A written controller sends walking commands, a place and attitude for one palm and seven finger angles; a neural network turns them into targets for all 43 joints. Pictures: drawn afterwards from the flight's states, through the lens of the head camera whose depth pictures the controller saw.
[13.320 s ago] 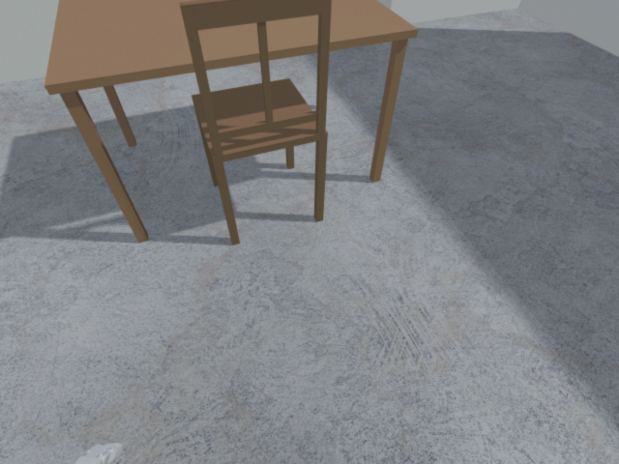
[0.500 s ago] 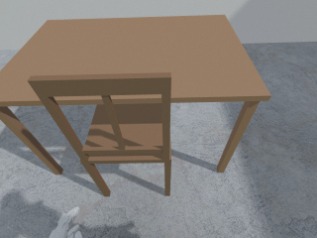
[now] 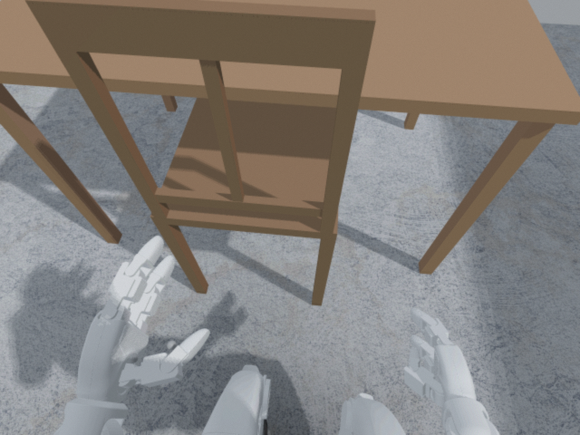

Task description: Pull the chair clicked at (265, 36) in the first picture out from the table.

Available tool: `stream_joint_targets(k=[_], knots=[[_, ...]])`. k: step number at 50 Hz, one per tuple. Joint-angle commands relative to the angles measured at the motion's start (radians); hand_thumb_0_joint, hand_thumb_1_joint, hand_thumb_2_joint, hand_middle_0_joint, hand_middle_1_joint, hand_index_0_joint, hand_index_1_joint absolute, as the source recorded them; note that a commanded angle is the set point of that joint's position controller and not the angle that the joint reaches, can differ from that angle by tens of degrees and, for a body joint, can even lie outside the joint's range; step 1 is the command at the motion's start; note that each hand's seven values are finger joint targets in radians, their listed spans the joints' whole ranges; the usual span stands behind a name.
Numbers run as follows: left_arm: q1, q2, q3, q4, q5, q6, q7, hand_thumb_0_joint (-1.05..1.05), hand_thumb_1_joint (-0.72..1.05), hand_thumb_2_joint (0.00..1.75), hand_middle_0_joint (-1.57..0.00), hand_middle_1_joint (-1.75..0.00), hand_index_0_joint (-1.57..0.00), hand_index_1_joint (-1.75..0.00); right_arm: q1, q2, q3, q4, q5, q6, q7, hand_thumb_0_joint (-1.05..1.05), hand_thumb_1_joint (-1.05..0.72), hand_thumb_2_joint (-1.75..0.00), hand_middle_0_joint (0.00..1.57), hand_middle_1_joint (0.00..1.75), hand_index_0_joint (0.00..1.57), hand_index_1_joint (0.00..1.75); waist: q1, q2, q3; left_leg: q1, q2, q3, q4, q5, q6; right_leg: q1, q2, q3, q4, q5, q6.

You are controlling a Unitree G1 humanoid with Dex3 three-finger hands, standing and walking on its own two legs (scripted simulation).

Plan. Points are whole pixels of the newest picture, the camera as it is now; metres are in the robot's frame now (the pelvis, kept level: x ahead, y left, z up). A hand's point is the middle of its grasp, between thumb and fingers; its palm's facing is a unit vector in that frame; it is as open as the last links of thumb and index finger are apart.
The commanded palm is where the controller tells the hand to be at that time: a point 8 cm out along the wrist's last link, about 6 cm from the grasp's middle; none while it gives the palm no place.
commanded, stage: raise the hand toward the chair's back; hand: left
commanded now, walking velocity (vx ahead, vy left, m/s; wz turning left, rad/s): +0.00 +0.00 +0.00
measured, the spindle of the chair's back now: (226, 142) +0.53 +0.17 +0.05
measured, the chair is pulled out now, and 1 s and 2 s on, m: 0.00 0.00 0.00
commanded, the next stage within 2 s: aim the fingers beside a spindle in 1.44 s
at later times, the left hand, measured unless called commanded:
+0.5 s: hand (156, 311) +0.24 +0.19 +0.07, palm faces +0.01 -1.00 -0.05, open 15.5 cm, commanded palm +0.22 +0.25 +0.07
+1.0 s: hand (132, 280) +0.27 +0.22 +0.08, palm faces +0.02 -1.00 -0.06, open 16.9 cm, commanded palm +0.25 +0.28 +0.08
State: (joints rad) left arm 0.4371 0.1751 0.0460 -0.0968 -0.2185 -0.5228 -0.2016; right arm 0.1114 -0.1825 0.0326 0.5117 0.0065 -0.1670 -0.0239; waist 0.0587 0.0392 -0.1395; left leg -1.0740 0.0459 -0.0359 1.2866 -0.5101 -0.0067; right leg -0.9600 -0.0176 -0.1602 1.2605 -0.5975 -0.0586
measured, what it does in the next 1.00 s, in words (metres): stands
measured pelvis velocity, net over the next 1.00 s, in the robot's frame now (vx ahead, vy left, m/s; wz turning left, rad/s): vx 0.02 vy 0.02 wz -0.02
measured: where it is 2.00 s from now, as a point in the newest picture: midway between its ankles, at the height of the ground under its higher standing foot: outside the picture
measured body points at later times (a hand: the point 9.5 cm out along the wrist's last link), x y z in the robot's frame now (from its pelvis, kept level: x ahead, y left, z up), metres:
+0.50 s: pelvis +0.01 +0.01 +0.02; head +0.09 +0.02 +0.47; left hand +0.23 +0.24 +0.07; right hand +0.18 -0.25 -0.05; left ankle +0.06 +0.12 -0.62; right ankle +0.01 -0.09 -0.62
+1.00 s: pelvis +0.02 +0.02 +0.03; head +0.10 +0.03 +0.48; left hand +0.26 +0.28 +0.09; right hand +0.19 -0.22 -0.05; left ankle +0.06 +0.12 -0.62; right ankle +0.01 -0.09 -0.62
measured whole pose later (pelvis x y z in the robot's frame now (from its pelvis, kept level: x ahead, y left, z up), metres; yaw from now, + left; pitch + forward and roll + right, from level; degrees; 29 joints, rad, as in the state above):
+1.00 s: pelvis +0.02 +0.02 +0.03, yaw -1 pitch +16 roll -3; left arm 0.29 0.26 0.22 0.08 -0.29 -0.40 -0.26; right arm 0.22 -0.24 0.01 0.56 0.03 -0.17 -0.05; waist -0.01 0.04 -0.14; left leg -0.92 0.04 0.01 1.12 -0.48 0.02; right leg -0.81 -0.02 -0.12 1.08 -0.54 -0.02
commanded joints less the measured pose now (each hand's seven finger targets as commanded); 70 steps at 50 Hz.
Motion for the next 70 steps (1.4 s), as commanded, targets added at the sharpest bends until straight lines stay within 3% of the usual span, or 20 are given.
stream_joint_targets(k=[1, 4, 5, 8, 10, 12, 19, 25, 27, 31, 33, 45, 47, 53, 55, 57, 59, 65, 68, 70], knots=[[0.01, 0.111, 0.079, -0.165, -0.024, 0.103, -0.039, 0.0, 0.11, 0.56, -0.12, -0.18, -0.12, -0.18, 0.016, -0.162, -0.09, -0.159, 0.024, -0.029, -0.035, 0.0, -0.9, -0.9, 0.2, 0.3, 0.2, 0.3, -0.057, -0.061, -0.295, 0.219, -0.035, 0.005, -0.196, 0.145, 0.042, 0.207, 0.019, 0.176, -0.301, 0.148, 0.043], [0.019, 0.147, 0.164, -0.191, -0.032, 0.131, 0.029, 0.0, 0.04, 0.53, -0.11, -0.16, -0.11, -0.16, 0.004, -0.141, -0.09, -0.153, 0.02, -0.017, -0.044, 0.0, -0.9, -0.9, 0.2, 0.3, 0.2, 0.3, -0.027, -0.068, -0.305, 0.235, -0.031, 0.005, -0.218, 0.193, 0.04, 0.247, 0.023, 0.162, -0.296, 0.202, 0.043], [0.009, 0.116, 0.143, -0.224, -0.034, 0.117, 0.048, 0.0, 0.01, 0.52, -0.11, -0.16, -0.11, -0.16, 0.016, -0.134, -0.085, -0.156, 0.017, -0.019, -0.041, 0.0, -0.9, -0.9, 0.2, 0.3, 0.2, 0.3, -0.033, -0.05, -0.292, 0.245, -0.032, 0.005, -0.231, 0.202, 0.038, 0.245, 0.02, 0.157, -0.299, 0.215, 0.044], [-0.004, 0.1, 0.129, -0.205, -0.023, 0.054, 0.087, 0.0, -0.06, 0.49, -0.1, -0.15, -0.1, -0.15, 0.031, -0.138, -0.09, -0.129, 0.011, -0.031, -0.037, 0.0, -0.9, -0.9, 0.2, 0.3, 0.2, 0.3, -0.055, -0.046, -0.241, 0.25, -0.028, 0.005, -0.239, 0.191, 0.034, 0.196, 0.021, 0.14, -0.295, 0.202, 0.042], [-0.026, 0.105, 0.113, -0.183, -0.013, 0.02, 0.078, 0.0, -0.1, 0.47, -0.1, -0.14, -0.1, -0.14, 0.033, -0.148, -0.089, -0.123, 0.007, -0.039, -0.034, 0.0, -0.9, -0.9, 0.2, 0.3, 0.2, 0.3, -0.063, -0.027, -0.214, 0.242, -0.029, 0.003, -0.245, 0.17, 0.034, 0.169, 0.021, 0.138, -0.295, 0.166, 0.038], [-0.004, 0.094, 0.098, -0.119, -0.014, 0.005, 0.062, 0.0, -0.15, 0.45, -0.1, -0.14, -0.1, -0.14, 0.044, -0.158, -0.094, -0.114, 0.009, -0.045, -0.033, 0.0, -0.9, -0.9, 0.2, 0.3, 0.2, 0.3, -0.078, -0.053, -0.183, 0.235, -0.029, 0.005, -0.247, 0.145, 0.034, 0.151, 0.02, 0.143, -0.309, 0.141, 0.04], [-0.034, 0.16, 0.158, -0.141, -0.035, 0.003, 0.036, 0.0, -0.31, 0.38, -0.08, -0.11, -0.08, -0.11, 0.063, -0.176, -0.106, -0.115, 0.015, -0.052, -0.039, 0.0, -0.9, -0.9, 0.2, 0.3, 0.2, 0.3, -0.061, 0.002, -0.23, 0.298, -0.029, 0.006, -0.28, 0.196, 0.036, 0.187, 0.027, 0.12, -0.302, 0.21, 0.034], [-0.066, 0.142, 0.148, -0.132, -0.031, 0.001, 0.034, 0.0, -0.45, 0.32, -0.06, -0.09, -0.06, -0.09, 0.07, -0.177, -0.099, -0.115, 0.011, -0.046, -0.03, 0.0, -0.9, -0.9, 0.2, 0.3, 0.2, 0.3, -0.073, 0.041, -0.223, 0.351, -0.026, -0.001, -0.294, 0.236, 0.032, 0.17, 0.033, 0.096, -0.294, 0.259, 0.032], [-0.078, 0.14, 0.142, -0.11, -0.033, 0.011, 0.021, 0.0, -0.5, 0.3, -0.06, -0.08, -0.06, -0.08, 0.072, -0.181, -0.096, -0.116, 0.011, -0.043, -0.028, 0.0, -0.9, -0.9, 0.2, 0.3, 0.2, 0.3, -0.08, 0.027, -0.214, 0.351, -0.027, -0.003, -0.296, 0.229, 0.032, 0.171, 0.033, 0.097, -0.302, 0.261, 0.034], [-0.112, 0.16, 0.167, -0.081, -0.044, 0.037, -0.01, 0.0, -0.5, 0.3, -0.06, -0.08, -0.06, -0.08, 0.074, -0.187, -0.092, -0.122, 0.016, -0.037, -0.031, 0.0, -0.9, -0.9, 0.2, 0.3, 0.2, 0.3, -0.084, -0.004, -0.215, 0.349, -0.027, -0.004, -0.299, 0.216, 0.033, 0.186, 0.036, 0.097, -0.315, 0.257, 0.038], [-0.134, 0.17, 0.178, -0.089, -0.051, 0.043, -0.019, 0.0, -0.5, 0.3, -0.06, -0.08, -0.06, -0.08, 0.073, -0.187, -0.088, -0.125, 0.016, -0.039, -0.033, 0.0, -0.9, -0.9, 0.2, 0.3, 0.2, 0.3, -0.081, 0.021, -0.218, 0.358, -0.028, -0.007, -0.303, 0.214, 0.033, 0.184, 0.035, 0.098, -0.32, 0.25, 0.037], [-0.196, 0.216, 0.244, -0.043, -0.075, 0.059, -0.051, 0.0, -0.5, 0.3, -0.06, -0.08, -0.06, -0.08, 0.081, -0.196, -0.082, -0.096, 0.019, -0.054, -0.036, 0.0, -0.9, -0.9, 0.2, 0.3, 0.2, 0.3, -0.082, 0.03, -0.248, 0.403, -0.027, -0.008, -0.319, 0.29, 0.031, 0.226, 0.033, 0.093, -0.333, 0.318, 0.038], [-0.21, 0.217, 0.252, -0.021, -0.086, 0.062, -0.059, 0.0, -0.5, 0.3, -0.06, -0.08, -0.06, -0.08, 0.084, -0.2, -0.085, -0.092, 0.023, -0.055, -0.037, 0.0, -0.9, -0.9, 0.2, 0.3, 0.2, 0.3, -0.087, 0.0, -0.235, 0.397, -0.027, -0.007, -0.326, 0.285, 0.031, 0.232, 0.034, 0.092, -0.342, 0.318, 0.041], [-0.188, 0.212, 0.244, -0.017, -0.085, 0.058, -0.06, 0.0, -0.5, 0.3, -0.06, -0.08, -0.06, -0.08, 0.084, -0.203, -0.09, -0.094, 0.023, -0.06, -0.033, 0.0, -0.9, -0.9, 0.2, 0.3, 0.2, 0.3, -0.077, 0.025, -0.236, 0.412, -0.027, -0.004, -0.341, 0.297, 0.029, 0.244, 0.03, 0.09, -0.347, 0.321, 0.04], [-0.182, 0.217, 0.252, -0.007, -0.081, 0.055, -0.051, 0.0, -0.5, 0.3, -0.06, -0.08, -0.06, -0.08, 0.085, -0.203, -0.091, -0.092, 0.022, -0.057, -0.031, 0.0, -0.9, -0.9, 0.2, 0.3, 0.2, 0.3, -0.078, 0.007, -0.233, 0.4, -0.027, -0.003, -0.342, 0.293, 0.03, 0.248, 0.03, 0.09, -0.345, 0.32, 0.041], [-0.19, 0.219, 0.253, -0.022, -0.077, 0.041, -0.042, 0.0, -0.5, 0.3, -0.06, -0.08, -0.06, -0.08, 0.086, -0.203, -0.091, -0.092, 0.021, -0.058, -0.03, 0.0, -0.9, -0.9, 0.2, 0.3, 0.2, 0.3, -0.076, 0.036, -0.234, 0.413, -0.025, -0.004, -0.344, 0.303, 0.027, 0.238, 0.029, 0.088, -0.34, 0.321, 0.038], [-0.188, 0.231, 0.263, -0.003, -0.076, 0.039, -0.035, 0.0, -0.5, 0.3, -0.06, -0.08, -0.06, -0.08, 0.084, -0.204, -0.091, -0.09, 0.02, -0.055, -0.029, 0.0, -0.9, -0.9, 0.2, 0.3, 0.2, 0.3, -0.078, 0.012, -0.22, 0.395, -0.026, -0.002, -0.342, 0.286, 0.03, 0.242, 0.03, 0.093, -0.347, 0.31, 0.039], [-0.191, 0.219, 0.25, -0.02, -0.075, 0.019, -0.038, 0.0, -0.5, 0.3, -0.06, -0.08, -0.06, -0.08, 0.087, -0.203, -0.093, -0.086, 0.018, -0.058, -0.026, 0.0, -0.9, -0.9, 0.2, 0.3, 0.2, 0.3, -0.08, 0.04, -0.253, 0.422, -0.024, 0.001, -0.333, 0.318, 0.029, 0.241, 0.029, 0.095, -0.336, 0.341, 0.04], [-0.205, 0.21, 0.241, -0.005, -0.079, 0.027, -0.044, 0.0, -0.5, 0.3, -0.06, -0.08, -0.06, -0.08, 0.084, -0.204, -0.089, -0.09, 0.021, -0.054, -0.026, 0.0, -0.9, -0.9, 0.2, 0.3, 0.2, 0.3, -0.086, 0.022, -0.221, 0.404, -0.026, -0.005, -0.342, 0.278, 0.028, 0.229, 0.03, 0.091, -0.344, 0.306, 0.04], [-0.197, 0.221, 0.25, -0.006, -0.078, 0.03, -0.047, 0.0, -0.5, 0.3, -0.06, -0.08, -0.06, -0.08, 0.083, -0.204, -0.089, -0.09, 0.02, -0.053, -0.028, 0.0, -0.9, -0.9, 0.2, 0.3, 0.2, 0.3, -0.082, 0.026, -0.237, 0.403, -0.027, -0.001, -0.34, 0.273, 0.031, 0.243, 0.029, 0.097, -0.348, 0.304, 0.04]])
